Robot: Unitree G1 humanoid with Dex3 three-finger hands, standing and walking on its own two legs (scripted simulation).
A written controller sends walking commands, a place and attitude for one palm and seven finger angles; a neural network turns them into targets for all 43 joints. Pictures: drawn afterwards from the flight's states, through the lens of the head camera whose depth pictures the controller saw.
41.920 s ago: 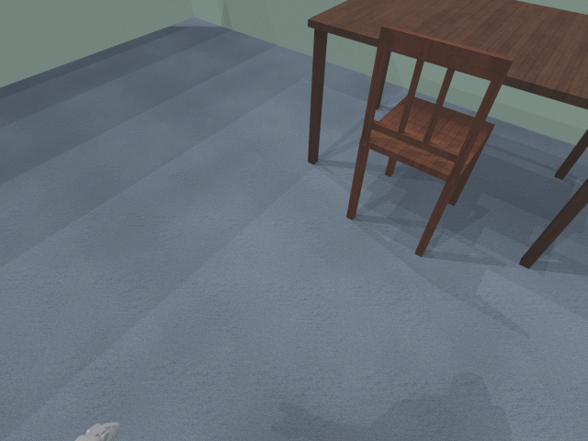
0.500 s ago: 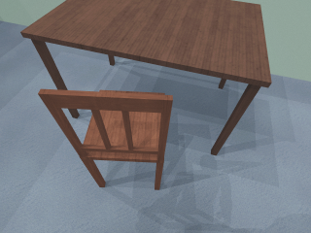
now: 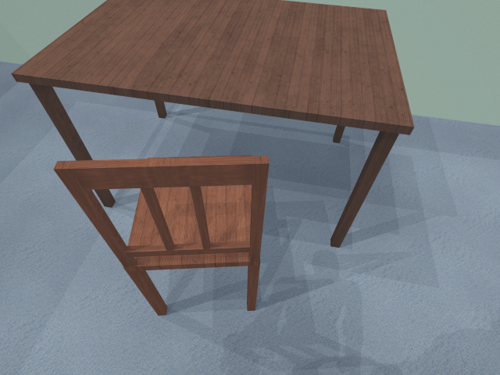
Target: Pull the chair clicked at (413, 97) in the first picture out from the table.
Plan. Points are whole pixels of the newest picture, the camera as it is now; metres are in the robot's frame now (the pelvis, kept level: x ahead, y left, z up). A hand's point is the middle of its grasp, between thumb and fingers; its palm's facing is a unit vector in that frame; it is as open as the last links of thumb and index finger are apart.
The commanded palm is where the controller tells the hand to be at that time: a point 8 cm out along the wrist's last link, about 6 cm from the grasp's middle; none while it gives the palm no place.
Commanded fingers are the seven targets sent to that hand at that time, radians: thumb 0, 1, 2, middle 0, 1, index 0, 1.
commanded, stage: come to a stop and stand still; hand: left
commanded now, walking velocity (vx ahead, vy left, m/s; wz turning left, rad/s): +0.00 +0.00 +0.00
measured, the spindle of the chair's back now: (159, 220) +0.44 +0.22 -0.11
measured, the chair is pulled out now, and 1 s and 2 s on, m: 0.18 0.18 0.18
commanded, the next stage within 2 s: look again from close up in 0.50 s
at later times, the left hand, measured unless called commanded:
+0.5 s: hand out of the picture -0.04 +0.15 -0.18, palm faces +0.03 -0.99 -0.17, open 7.4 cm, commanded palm none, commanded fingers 0.00 0.90 0.90 -0.20 -0.30 -0.20 -0.30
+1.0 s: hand out of the picture -0.04 +0.15 -0.17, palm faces +0.02 -0.99 -0.16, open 7.4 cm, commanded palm none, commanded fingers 0.00 0.90 0.90 -0.20 -0.30 -0.20 -0.30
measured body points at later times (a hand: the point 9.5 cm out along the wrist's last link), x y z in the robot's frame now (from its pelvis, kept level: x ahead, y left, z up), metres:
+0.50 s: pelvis -0.03 -0.01 +0.00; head -0.04 -0.01 +0.45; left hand -0.04 +0.20 -0.16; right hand -0.02 -0.24 -0.15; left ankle +0.01 +0.09 -0.74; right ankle -0.04 -0.10 -0.74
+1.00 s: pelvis -0.01 +0.00 +0.01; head -0.01 +0.01 +0.46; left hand -0.04 +0.21 -0.16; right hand -0.02 -0.22 -0.15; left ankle +0.01 +0.09 -0.74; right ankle -0.04 -0.10 -0.74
